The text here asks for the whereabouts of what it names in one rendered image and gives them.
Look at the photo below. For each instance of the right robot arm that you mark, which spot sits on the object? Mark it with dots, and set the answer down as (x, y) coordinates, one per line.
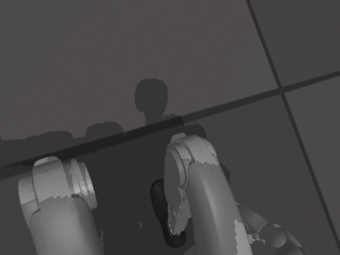
(279, 241)

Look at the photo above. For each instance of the right robot foot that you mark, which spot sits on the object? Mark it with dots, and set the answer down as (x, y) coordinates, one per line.
(160, 206)

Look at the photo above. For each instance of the right robot hand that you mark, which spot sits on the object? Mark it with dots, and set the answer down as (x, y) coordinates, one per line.
(252, 220)

